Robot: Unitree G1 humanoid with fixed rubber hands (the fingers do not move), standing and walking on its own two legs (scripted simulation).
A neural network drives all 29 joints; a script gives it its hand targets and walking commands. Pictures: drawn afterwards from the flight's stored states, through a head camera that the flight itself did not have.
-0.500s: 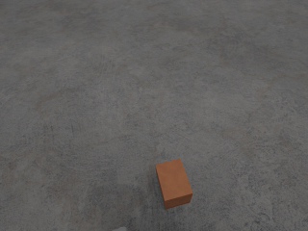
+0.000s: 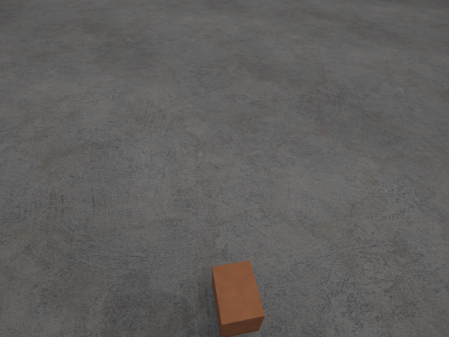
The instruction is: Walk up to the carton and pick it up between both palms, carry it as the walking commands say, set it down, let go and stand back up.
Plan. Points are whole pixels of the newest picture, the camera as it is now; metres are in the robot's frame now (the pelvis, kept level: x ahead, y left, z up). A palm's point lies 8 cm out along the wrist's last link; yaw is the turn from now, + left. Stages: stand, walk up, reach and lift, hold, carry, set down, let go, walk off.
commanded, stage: walk up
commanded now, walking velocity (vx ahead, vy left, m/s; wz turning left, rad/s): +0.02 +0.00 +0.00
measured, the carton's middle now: (235, 298) +0.44 -0.04 -0.67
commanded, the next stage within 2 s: none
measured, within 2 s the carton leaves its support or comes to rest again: neither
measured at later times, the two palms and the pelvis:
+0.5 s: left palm out of the picture +0.05 +0.23 -0.15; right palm out of the picture +0.05 -0.19 -0.15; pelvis +0.05 +0.02 +0.00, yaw -1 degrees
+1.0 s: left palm out of the picture +0.06 +0.25 -0.16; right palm out of the picture +0.04 -0.17 -0.15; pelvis +0.07 +0.04 +0.00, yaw +0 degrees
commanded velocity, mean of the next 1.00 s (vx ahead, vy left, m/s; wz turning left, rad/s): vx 0.06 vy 0.00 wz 0.00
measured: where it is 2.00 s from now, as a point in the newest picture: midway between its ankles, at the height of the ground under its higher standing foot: outside the picture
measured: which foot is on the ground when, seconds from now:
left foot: down 0.00-1.00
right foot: down 0.00-1.00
